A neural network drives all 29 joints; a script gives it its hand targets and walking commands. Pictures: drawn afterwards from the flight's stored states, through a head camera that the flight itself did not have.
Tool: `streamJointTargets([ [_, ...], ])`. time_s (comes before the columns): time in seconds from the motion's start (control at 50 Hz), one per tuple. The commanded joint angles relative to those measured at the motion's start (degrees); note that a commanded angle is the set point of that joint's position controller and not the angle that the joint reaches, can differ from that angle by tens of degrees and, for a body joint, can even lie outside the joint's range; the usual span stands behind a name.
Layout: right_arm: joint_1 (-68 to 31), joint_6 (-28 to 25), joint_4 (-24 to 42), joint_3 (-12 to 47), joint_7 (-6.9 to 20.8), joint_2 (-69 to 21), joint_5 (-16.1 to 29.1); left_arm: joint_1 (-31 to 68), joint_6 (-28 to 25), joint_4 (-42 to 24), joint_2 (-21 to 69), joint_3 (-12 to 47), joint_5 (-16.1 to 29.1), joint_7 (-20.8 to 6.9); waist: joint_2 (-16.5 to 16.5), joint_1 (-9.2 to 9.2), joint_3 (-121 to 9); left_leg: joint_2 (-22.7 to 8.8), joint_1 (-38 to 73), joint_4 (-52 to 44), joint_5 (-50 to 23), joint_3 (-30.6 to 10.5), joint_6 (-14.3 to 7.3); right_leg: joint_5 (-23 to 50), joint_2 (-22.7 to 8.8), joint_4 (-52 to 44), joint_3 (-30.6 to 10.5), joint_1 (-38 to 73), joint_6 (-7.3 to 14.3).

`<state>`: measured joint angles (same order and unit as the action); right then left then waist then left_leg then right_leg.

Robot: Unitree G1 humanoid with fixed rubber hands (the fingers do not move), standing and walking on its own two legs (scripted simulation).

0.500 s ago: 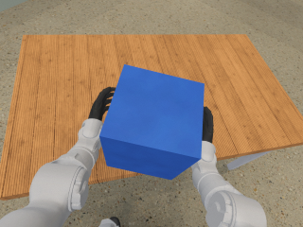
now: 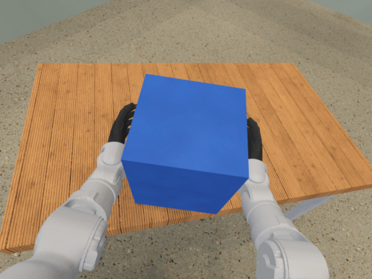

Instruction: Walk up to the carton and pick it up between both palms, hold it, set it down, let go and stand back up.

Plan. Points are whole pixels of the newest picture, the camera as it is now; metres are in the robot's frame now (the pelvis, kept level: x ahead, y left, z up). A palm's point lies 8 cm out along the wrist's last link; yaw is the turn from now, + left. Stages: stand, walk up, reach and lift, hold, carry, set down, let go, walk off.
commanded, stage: reach and lift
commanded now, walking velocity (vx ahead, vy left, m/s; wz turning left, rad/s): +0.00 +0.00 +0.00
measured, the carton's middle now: (184, 151) +0.41 -0.02 +0.02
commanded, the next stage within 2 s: none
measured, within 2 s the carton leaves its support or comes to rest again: neither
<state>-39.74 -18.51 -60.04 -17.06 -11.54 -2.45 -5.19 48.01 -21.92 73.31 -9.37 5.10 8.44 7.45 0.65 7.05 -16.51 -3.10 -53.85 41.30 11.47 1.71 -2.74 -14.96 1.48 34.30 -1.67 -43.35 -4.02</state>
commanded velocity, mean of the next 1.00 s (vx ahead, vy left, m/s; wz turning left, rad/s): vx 0.00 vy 0.00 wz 0.00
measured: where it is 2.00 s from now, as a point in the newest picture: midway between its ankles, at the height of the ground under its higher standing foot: outside the picture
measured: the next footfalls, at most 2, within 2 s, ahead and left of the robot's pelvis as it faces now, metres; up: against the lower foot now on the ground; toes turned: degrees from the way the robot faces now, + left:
none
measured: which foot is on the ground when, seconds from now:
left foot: down 0.00-1.00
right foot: down 0.00-1.00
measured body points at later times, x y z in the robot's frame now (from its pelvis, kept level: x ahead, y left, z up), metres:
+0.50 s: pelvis -0.02 -0.03 +0.01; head -0.03 +0.00 +0.46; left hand +0.42 +0.12 +0.13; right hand +0.38 -0.18 +0.11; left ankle +0.07 +0.08 -0.71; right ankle +0.00 -0.18 -0.71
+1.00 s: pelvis -0.01 -0.05 +0.02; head -0.02 -0.05 +0.47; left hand +0.41 +0.13 +0.17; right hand +0.41 -0.17 +0.16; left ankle +0.07 +0.08 -0.71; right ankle +0.00 -0.18 -0.71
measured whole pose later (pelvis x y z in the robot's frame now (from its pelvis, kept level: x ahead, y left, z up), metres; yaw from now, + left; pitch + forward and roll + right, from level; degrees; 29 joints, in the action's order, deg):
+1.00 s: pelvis -0.01 -0.05 +0.02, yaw +2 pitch +9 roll -1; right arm -43.2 12.0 -46.4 -8.1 -13.3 1.0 3.0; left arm 45.6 11.6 49.6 -9.3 -3.2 3.6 6.6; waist 0.4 0.4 -13.0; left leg -2.8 -32.6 30.6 7.2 1.7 0.4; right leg -15.4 1.4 32.9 -1.6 -26.7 -0.9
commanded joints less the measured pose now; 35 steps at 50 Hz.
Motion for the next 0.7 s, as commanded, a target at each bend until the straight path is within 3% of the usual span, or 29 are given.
streamJointTargets([
  [0.0,-37.7,1.5,14.8,30.5,8.4,-40.2,4.2,46.8,-2.1,-26.2,51.7,18.8,-5.8,-7.5,14.8,-1.06,-45.9,0.7,57.4,-4.1,-29.5,-7.1,9.8,16.6,4.0,-6.9,5.0,7.4,6.1],
  [0.06,-40.0,3.2,16.2,30.9,8.9,-37.8,5.6,47.3,-0.1,-26.9,50.5,17.0,-6.7,-7.4,14.4,-2.38,-43.3,0.3,58.2,-5.8,-27.8,-7.5,10.1,14.4,3.9,-7.6,4.8,8.8,6.2],
  [0.12,-43.3,5.0,18.4,29.9,9.2,-35.6,6.4,48.9,2.1,-27.2,50.6,17.9,-5.4,-6.9,15.3,-1.81,-42.9,-0.2,59.9,-7.3,-25.1,-8.8,11.3,11.2,3.7,-8.8,5.0,9.1,6.6],
  [0.14,-44.2,5.6,18.4,29.5,9.3,-35.5,6.4,49.2,2.8,-26.8,50.2,16.9,-6.0,-6.8,15.5,-2.49,-42.3,-0.1,59.0,-7.5,-23.1,-8.8,10.7,10.2,3.5,-8.7,4.5,8.9,6.8],
  [0.22,-46.5,8.7,18.0,28.1,9.8,-33.8,6.6,48.0,5.3,-24.0,48.9,12.7,-6.8,-6.7,11.8,-2.85,-35.0,0.4,57.0,-10.3,-16.7,-7.7,9.6,7.7,2.6,-10.1,3.9,11.7,6.7],
  [0.24,-48.2,9.2,17.5,27.2,9.9,-33.7,6.6,48.5,5.8,-22.8,48.0,10.8,-7.6,-6.7,11.3,-3.92,-33.4,0.9,55.7,-10.9,-14.7,-6.9,9.0,6.3,2.4,-10.1,3.7,12.2,6.6],
  [0.28,-49.4,10.7,16.0,24.9,10.2,-32.7,5.9,49.0,7.4,-20.3,47.0,8.3,-7.7,-7.1,8.8,-3.80,-28.2,0.5,54.2,-13.1,-6.1,-7.1,8.6,1.6,1.8,-10.6,3.6,12.2,6.4],
  [0.34,-54.2,12.6,17.7,25.3,10.8,-33.8,7.0,50.2,9.4,-19.2,45.0,4.7,-7.8,-7.4,5.6,-7.27,-24.3,1.3,51.3,-14.9,-0.9,-5.3,6.5,-2.2,0.8,-10.9,2.7,13.7,5.8],
  [0.36,-53.7,13.2,16.8,24.5,10.8,-34.4,6.3,51.6,9.8,-19.1,44.3,3.5,-8.0,-7.5,4.7,-6.74,-23.3,1.4,50.4,-15.4,1.0,-4.9,6.2,-3.1,0.5,-11.1,2.6,13.9,5.7],
  [0.4,-56.5,14.6,17.0,24.3,11.2,-35.3,7.0,50.9,11.2,-16.8,44.0,0.7,-8.1,-7.8,2.2,-8.81,-18.7,1.5,48.6,-16.5,4.5,-4.0,4.8,-6.2,0.0,-11.2,2.0,14.2,5.5],
  [0.44,-59.8,15.6,19.3,25.3,11.4,-37.6,7.5,51.0,12.0,-15.3,43.4,-1.5,-7.8,-8.3,-1.0,-10.26,-19.2,2.2,46.8,-17.0,5.2,-2.7,2.9,-7.0,-0.6,-11.4,1.3,15.9,4.7],
  [0.46,-59.5,16.0,18.4,24.6,11.2,-37.2,7.4,51.1,12.7,-15.1,43.7,-1.7,-7.9,-8.5,-1.5,-9.36,-18.7,2.1,47.8,-17.3,5.9,-2.9,2.7,-7.5,-0.7,-12.0,1.3,15.5,4.5],
  [0.48,-61.7,16.1,19.9,25.7,11.5,-38.9,7.8,51.6,12.8,-15.4,44.1,-1.9,-7.8,-8.3,-2.2,-10.71,-21.0,2.0,47.9,-17.4,5.1,-2.8,2.3,-7.1,-0.7,-11.5,1.2,16.2,4.3],
  [0.5,-61.0,16.6,19.0,25.1,11.3,-39.1,7.9,53.4,13.1,-17.1,44.4,-1.0,-6.8,-8.5,-1.4,-9.60,-21.6,2.2,48.6,-17.3,4.8,-2.5,2.4,-6.8,-0.6,-11.9,1.4,15.6,4.3],
  [0.54,-60.9,17.0,19.8,26.5,11.0,-40.7,8.6,54.6,13.3,-20.1,45.8,0.1,-5.6,-8.2,-0.8,-9.16,-25.0,2.2,49.9,-16.6,1.0,-2.4,2.9,-3.3,-0.5,-11.7,1.6,16.9,4.2],
  [0.58,-60.8,18.0,20.3,27.5,10.5,-41.7,9.3,54.4,14.0,-20.7,45.8,0.3,-5.2,-8.4,-1.8,-9.27,-25.8,2.8,50.2,-16.0,-0.8,-2.4,2.5,-1.8,-0.8,-12.6,1.2,18.0,3.7],
  [0.6,-60.5,18.5,20.7,26.7,10.1,-41.1,8.8,54.0,14.4,-19.9,44.9,-0.4,-5.1,-8.8,-2.5,-8.25,-25.9,2.9,49.7,-16.1,-0.5,-2.4,2.3,-1.4,-1.0,-12.9,1.0,18.9,3.5],
  [0.64,-60.1,19.4,22.4,28.9,9.5,-43.0,9.7,52.7,15.1,-22.8,45.4,-0.1,-4.2,-8.9,-3.8,-9.10,-27.2,3.4,48.9,-16.1,-2.7,-1.8,1.9,2.6,-1.1,-12.8,0.4,22.3,3.0],
  [0.66,-59.2,20.3,21.3,29.1,9.0,-42.7,10.1,52.5,15.6,-22.8,45.0,-0.8,-4.7,-9.0,-4.5,-8.06,-26.0,3.5,49.0,-16.2,-3.2,-1.9,1.9,4.2,-1.0,-12.8,0.2,23.7,2.7],
  [0.68,-58.5,20.7,22.1,30.1,8.7,-43.1,10.9,51.7,16.2,-24.9,45.2,-0.7,-4.4,-9.0,-4.1,-8.59,-27.7,3.8,48.7,-15.8,-4.9,-1.7,1.8,7.4,-1.0,-12.6,-0.4,25.5,2.6],
])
